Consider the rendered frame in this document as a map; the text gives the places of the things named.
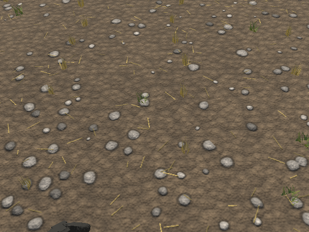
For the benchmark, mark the left robot hand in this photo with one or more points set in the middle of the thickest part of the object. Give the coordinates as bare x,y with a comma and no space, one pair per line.
65,226

